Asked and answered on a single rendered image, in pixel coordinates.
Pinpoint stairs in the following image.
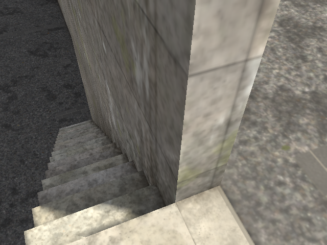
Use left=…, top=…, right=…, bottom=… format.
left=24, top=119, right=166, bottom=245

